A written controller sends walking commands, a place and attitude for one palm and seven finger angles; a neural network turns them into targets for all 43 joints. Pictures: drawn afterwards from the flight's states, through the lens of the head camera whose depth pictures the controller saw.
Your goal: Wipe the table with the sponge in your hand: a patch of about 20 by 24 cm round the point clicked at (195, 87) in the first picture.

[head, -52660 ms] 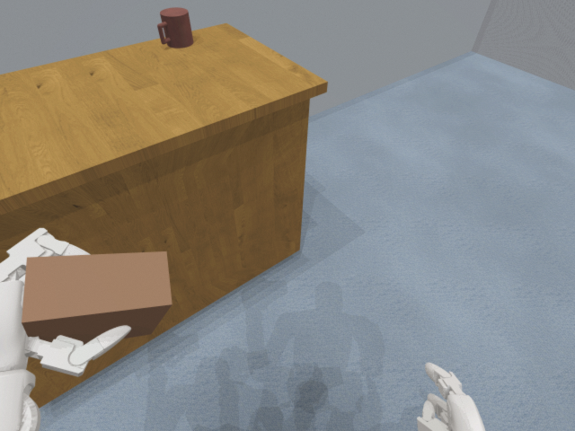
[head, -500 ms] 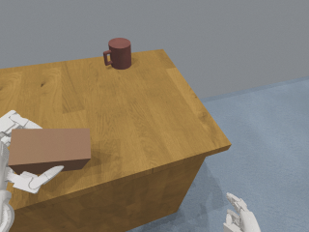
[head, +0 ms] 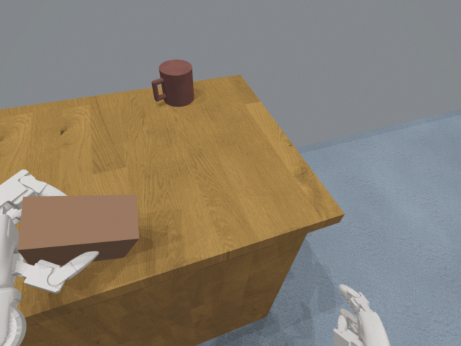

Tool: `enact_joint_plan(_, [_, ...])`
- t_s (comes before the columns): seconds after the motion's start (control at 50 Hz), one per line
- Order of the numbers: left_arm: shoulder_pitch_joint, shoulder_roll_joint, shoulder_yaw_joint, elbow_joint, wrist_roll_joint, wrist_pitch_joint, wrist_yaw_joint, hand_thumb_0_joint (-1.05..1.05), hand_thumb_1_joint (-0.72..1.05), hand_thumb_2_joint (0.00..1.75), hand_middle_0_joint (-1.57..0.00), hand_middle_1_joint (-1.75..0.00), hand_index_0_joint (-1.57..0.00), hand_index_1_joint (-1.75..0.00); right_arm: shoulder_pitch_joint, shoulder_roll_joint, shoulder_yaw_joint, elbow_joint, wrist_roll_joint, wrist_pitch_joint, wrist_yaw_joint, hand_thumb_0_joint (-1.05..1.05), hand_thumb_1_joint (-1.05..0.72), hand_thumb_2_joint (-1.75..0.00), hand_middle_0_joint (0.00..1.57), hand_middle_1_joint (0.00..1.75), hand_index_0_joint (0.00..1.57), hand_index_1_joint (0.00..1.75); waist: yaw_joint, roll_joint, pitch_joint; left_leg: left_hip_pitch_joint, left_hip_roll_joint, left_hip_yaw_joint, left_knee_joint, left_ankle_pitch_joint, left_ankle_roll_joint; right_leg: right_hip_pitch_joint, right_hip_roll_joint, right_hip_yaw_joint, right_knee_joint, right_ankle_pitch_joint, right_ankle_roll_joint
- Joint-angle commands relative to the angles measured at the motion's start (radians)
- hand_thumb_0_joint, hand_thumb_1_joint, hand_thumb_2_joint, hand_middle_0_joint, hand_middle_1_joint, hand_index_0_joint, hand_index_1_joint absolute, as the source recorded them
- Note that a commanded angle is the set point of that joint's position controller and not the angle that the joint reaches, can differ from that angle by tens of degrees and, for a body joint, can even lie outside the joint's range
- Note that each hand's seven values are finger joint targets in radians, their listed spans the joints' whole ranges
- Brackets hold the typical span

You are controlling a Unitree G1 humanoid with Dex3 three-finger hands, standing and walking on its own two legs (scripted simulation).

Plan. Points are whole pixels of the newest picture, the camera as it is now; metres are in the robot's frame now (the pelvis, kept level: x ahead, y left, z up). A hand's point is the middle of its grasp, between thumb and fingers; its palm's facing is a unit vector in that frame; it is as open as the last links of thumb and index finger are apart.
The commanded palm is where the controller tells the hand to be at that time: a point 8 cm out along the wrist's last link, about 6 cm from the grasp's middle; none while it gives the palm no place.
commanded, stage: look again from close up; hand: left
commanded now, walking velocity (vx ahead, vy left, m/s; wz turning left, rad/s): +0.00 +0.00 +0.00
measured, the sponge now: (99, 231) +0.23 +0.21 +0.14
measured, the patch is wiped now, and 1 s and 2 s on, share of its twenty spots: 0.00 0.00 0.00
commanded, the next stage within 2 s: shuffle to correct the standing spot in 0.04 s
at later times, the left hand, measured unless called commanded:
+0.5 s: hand (91, 209) +0.25 +0.22 +0.16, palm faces +0.36 -0.87 -0.34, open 9.9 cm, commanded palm +0.19 +0.25 +0.18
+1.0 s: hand (133, 212) +0.25 +0.16 +0.16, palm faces +0.35 -0.87 -0.36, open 9.9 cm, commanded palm +0.20 +0.20 +0.18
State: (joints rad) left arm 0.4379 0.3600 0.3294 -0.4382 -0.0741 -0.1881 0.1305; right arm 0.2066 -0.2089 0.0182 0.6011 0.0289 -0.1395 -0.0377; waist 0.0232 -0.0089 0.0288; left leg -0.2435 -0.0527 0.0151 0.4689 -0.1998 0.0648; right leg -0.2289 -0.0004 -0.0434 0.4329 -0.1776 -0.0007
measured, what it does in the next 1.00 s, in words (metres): shifts its weight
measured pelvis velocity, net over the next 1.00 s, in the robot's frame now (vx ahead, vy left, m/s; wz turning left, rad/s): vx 0.03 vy -0.07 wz -0.03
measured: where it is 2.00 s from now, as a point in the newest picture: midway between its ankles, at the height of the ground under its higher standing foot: outside the picture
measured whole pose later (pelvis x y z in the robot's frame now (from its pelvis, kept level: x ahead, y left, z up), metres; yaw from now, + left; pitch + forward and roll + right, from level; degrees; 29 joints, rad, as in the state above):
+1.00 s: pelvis +0.03 -0.07 -0.01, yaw -2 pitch +0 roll -1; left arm 0.49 0.36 0.34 -0.52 -0.12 -0.07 0.14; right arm 0.19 -0.22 0.01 0.57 0.04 -0.02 -0.05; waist -0.01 0.03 0.02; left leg -0.25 0.06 0.00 0.55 -0.29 -0.03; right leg -0.24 0.11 -0.06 0.48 -0.24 -0.10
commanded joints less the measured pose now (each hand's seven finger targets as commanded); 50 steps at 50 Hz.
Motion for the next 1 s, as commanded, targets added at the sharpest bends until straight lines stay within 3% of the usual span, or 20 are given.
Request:
enact_joint_plan(0.0, [-0.082, 0.162, 0.106, -0.206, -0.001, -0.047, 0.008, 0.0, 0.1, 1.3, -1.2, -1.6, -1.2, -1.6, -0.1, -0.13, -0.052, -0.165, -0.001, -0.046, -0.015, 0.0, -0.9, -0.9, 0.2, 0.3, 0.2, 0.3, -0.009, 0.049, -0.103, 0.015, 0.144, -0.145, -0.13, -0.026, -0.04, 0.043, -0.091, 0.093, -0.072, -0.018, -0.022])
enact_joint_plan(0.12, [-0.077, 0.169, 0.112, -0.203, 0.002, -0.028, 0.01, 0.0, 0.1, 1.3, -1.2, -1.6, -1.2, -1.6, -0.114, -0.132, -0.049, -0.163, 0.001, -0.032, -0.02, 0.0, -0.9, -0.9, 0.2, 0.3, 0.2, 0.3, -0.009, 0.058, -0.111, 0.048, 0.143, -0.131, -0.121, 0.012, -0.043, 0.039, -0.09, 0.102, -0.078, 0.007, -0.022])
enact_joint_plan(0.14, [-0.095, 0.136, 0.085, -0.208, 0.002, -0.029, 0.007, 0.0, 0.1, 1.3, -1.2, -1.6, -1.2, -1.6, -0.107, -0.125, -0.045, -0.163, -0.004, -0.028, -0.02, 0.0, -0.9, -0.9, 0.2, 0.3, 0.2, 0.3, -0.012, 0.058, -0.109, 0.044, 0.152, -0.134, -0.132, 0.008, -0.044, 0.041, -0.082, 0.086, -0.07, 0.005, -0.02])
enact_joint_plan(0.22, [-0.125, 0.171, 0.112, -0.232, 0.008, -0.022, 0.011, 0.0, 0.1, 1.3, -1.2, -1.6, -1.2, -1.6, -0.125, -0.123, -0.045, -0.171, -0.002, -0.018, -0.022, 0.0, -0.9, -0.9, 0.2, 0.3, 0.2, 0.3, -0.01, 0.101, -0.098, 0.053, 0.192, -0.166, -0.178, -0.023, -0.052, 0.019, -0.055, 0.073, -0.031, -0.02, -0.012])
enact_joint_plan(0.24, [-0.124, 0.137, 0.088, -0.221, 0.006, -0.02, 0.009, 0.0, 0.1, 1.3, -1.2, -1.6, -1.2, -1.6, -0.119, -0.115, -0.042, -0.174, -0.008, -0.012, -0.022, 0.0, -0.9, -0.9, 0.2, 0.3, 0.2, 0.3, -0.011, 0.09, -0.095, 0.041, 0.206, -0.172, -0.189, -0.035, -0.05, 0.023, -0.052, 0.063, -0.023, -0.018, -0.009])
enact_joint_plan(0.36, [-0.096, 0.154, 0.104, -0.257, 0.0, -0.002, 0.005, 0.0, 0.1, 1.3, -1.2, -1.6, -1.2, -1.6, -0.117, -0.114, -0.05, -0.196, -0.007, 0.01, -0.013, 0.0, -0.9, -0.9, 0.2, 0.3, 0.2, 0.3, -0.013, 0.105, -0.119, 0.051, 0.225, -0.15, -0.146, 0.093, -0.045, 0.043, -0.055, 0.057, -0.009, 0.043, -0.01])
enact_joint_plan(0.42, [-0.043, 0.176, 0.131, -0.259, -0.007, 0.012, 0.006, 0.0, 0.1, 1.3, -1.2, -1.6, -1.2, -1.6, -0.123, -0.112, -0.05, -0.199, -0.003, 0.022, -0.01, 0.0, -0.9, -0.9, 0.2, 0.3, 0.2, 0.3, -0.013, 0.075, -0.142, 0.066, 0.218, -0.127, -0.102, 0.146, -0.042, 0.052, -0.06, 0.068, -0.021, 0.082, -0.014])
enact_joint_plan(0.44, [-0.042, 0.145, 0.106, -0.267, -0.012, 0.011, 0.002, 0.0, 0.1, 1.3, -1.2, -1.6, -1.2, -1.6, -0.116, -0.109, -0.048, -0.2, -0.006, 0.028, -0.01, 0.0, -0.9, -0.9, 0.2, 0.3, 0.2, 0.3, -0.017, 0.083, -0.146, 0.059, 0.218, -0.119, -0.09, 0.155, -0.04, 0.058, -0.061, 0.065, -0.023, 0.095, -0.015])
enact_joint_plan(0.52, [-0.012, 0.177, 0.136, -0.283, -0.022, 0.024, 0.004, 0.0, 0.1, 1.3, -1.2, -1.6, -1.2, -1.6, -0.124, -0.111, -0.051, -0.203, 0.003, 0.038, -0.01, 0.0, -0.9, -0.9, 0.2, 0.3, 0.2, 0.3, -0.019, 0.095, -0.158, 0.077, 0.216, -0.102, -0.052, 0.187, -0.037, 0.05, -0.071, 0.089, -0.025, 0.129, -0.02])
enact_joint_plan(0.54, [-0.01, 0.153, 0.115, -0.279, -0.027, 0.024, 0.002, 0.0, 0.1, 1.3, -1.2, -1.6, -1.2, -1.6, -0.118, -0.105, -0.048, -0.202, -0.001, 0.043, -0.011, 0.0, -0.9, -0.9, 0.2, 0.3, 0.2, 0.3, -0.021, 0.089, -0.156, 0.065, 0.218, -0.1, -0.046, 0.172, -0.033, 0.051, -0.072, 0.083, -0.029, 0.127, -0.02])
enact_joint_plan(0.62, [-0.003, 0.178, 0.134, -0.259, -0.031, 0.042, 0.006, 0.0, 0.1, 1.3, -1.2, -1.6, -1.2, -1.6, -0.128, -0.111, -0.049, -0.198, 0.005, 0.051, -0.015, 0.0, -0.9, -0.9, 0.2, 0.3, 0.2, 0.3, -0.023, 0.071, -0.132, 0.049, 0.207, -0.09, -0.028, 0.097, -0.032, 0.026, -0.084, 0.123, -0.05, 0.103, -0.027])
enact_joint_plan(0.64, [-0.01, 0.149, 0.108, -0.264, -0.033, 0.042, 0.004, 0.0, 0.1, 1.3, -1.2, -1.6, -1.2, -1.6, -0.118, -0.108, -0.049, -0.198, 0.003, 0.055, -0.016, 0.0, -0.9, -0.9, 0.2, 0.3, 0.2, 0.3, -0.026, 0.064, -0.133, 0.041, 0.205, -0.083, -0.02, 0.07, -0.03, 0.029, -0.084, 0.12, -0.053, 0.093, -0.028])
enact_joint_plan(0.76, [-0.019, 0.168, 0.116, -0.257, -0.04, 0.061, 0.009, 0.0, 0.1, 1.3, -1.2, -1.6, -1.2, -1.6, -0.118, -0.112, -0.051, -0.193, 0.005, 0.06, -0.021, 0.0, -0.9, -0.9, 0.2, 0.3, 0.2, 0.3, -0.029, 0.011, -0.12, 0.041, 0.178, -0.05, 0.048, -0.004, -0.031, -0.017, -0.116, 0.177, -0.103, 0.029, -0.039])
enact_joint_plan(0.78, [-0.025, 0.163, 0.112, -0.261, -0.042, 0.061, 0.009, 0.0, 0.1, 1.3, -1.2, -1.6, -1.2, -1.6, -0.114, -0.111, -0.051, -0.192, 0.007, 0.06, -0.02, 0.0, -0.9, -0.9, 0.2, 0.3, 0.2, 0.3, -0.031, 0.0, -0.121, 0.039, 0.176, -0.048, 0.058, 0.006, -0.033, -0.013, -0.122, 0.173, -0.102, 0.035, -0.042])
enact_joint_plan(0.82, [-0.009, 0.188, 0.132, -0.27, -0.041, 0.065, 0.016, 0.0, 0.1, 1.3, -1.2, -1.6, -1.2, -1.6, -0.125, -0.115, -0.05, -0.187, 0.009, 0.062, -0.021, 0.0, -0.9, -0.9, 0.2, 0.3, 0.2, 0.3, -0.031, 0.042, -0.135, 0.055, 0.178, -0.051, 0.054, 0.035, -0.032, -0.012, -0.126, 0.175, -0.092, 0.057, -0.045])
enact_joint_plan(0.84, [0.002, 0.162, 0.111, -0.277, -0.043, 0.064, 0.015, 0.0, 0.1, 1.3, -1.2, -1.6, -1.2, -1.6, -0.12, -0.109, -0.048, -0.189, 0.006, 0.066, -0.021, 0.0, -0.9, -0.9, 0.2, 0.3, 0.2, 0.3, -0.033, 0.045, -0.136, 0.048, 0.183, -0.051, 0.054, 0.053, -0.03, 0.003, -0.121, 0.155, -0.08, 0.08, -0.042])
enact_joint_plan(0.9, [0.008, 0.175, 0.125, -0.279, -0.047, 0.064, 0.011, 0.0, 0.1, 1.3, -1.2, -1.6, -1.2, -1.6, -0.119, -0.114, -0.051, -0.193, 0.007, 0.068, -0.018, 0.0, -0.9, -0.9, 0.2, 0.3, 0.2, 0.3, -0.029, 0.023, -0.136, 0.038, 0.19, -0.056, 0.056, 0.102, -0.031, 0.029, -0.115, 0.144, -0.06, 0.147, -0.032])
enact_joint_plan(0.92, [0.023, 0.194, 0.141, -0.269, -0.045, 0.069, 0.015, 0.0, 0.1, 1.3, -1.2, -1.6, -1.2, -1.6, -0.131, -0.116, -0.049, -0.187, 0.008, 0.071, -0.019, 0.0, -0.9, -0.9, 0.2, 0.3, 0.2, 0.3, -0.029, 0.046, -0.132, 0.043, 0.192, -0.061, 0.045, 0.102, -0.03, 0.016, -0.114, 0.146, -0.061, 0.137, -0.03])
enact_joint_plan(0.94, [0.023, 0.167, 0.117, -0.271, -0.047, 0.069, 0.012, 0.0, 0.1, 1.3, -1.2, -1.6, -1.2, -1.6, -0.126, -0.111, -0.047, -0.19, 0.006, 0.075, -0.018, 0.0, -0.9, -0.9, 0.2, 0.3, 0.2, 0.3, -0.03, 0.039, -0.126, 0.032, 0.194, -0.06, 0.044, 0.092, -0.028, 0.021, -0.11, 0.136, -0.063, 0.128, -0.025])
enact_joint_plan(0.98, [0.019, 0.182, 0.131, -0.271, -0.048, 0.068, 0.01, 0.0, 0.1, 1.3, -1.2, -1.6, -1.2, -1.6, -0.124, -0.115, -0.051, -0.191, 0.006, 0.076, -0.018, 0.0, -0.9, -0.9, 0.2, 0.3, 0.2, 0.3, -0.027, 0.021, -0.123, 0.025, 0.19, -0.051, 0.057, 0.079, -0.028, 0.028, -0.113, 0.147, -0.075, 0.134, -0.015])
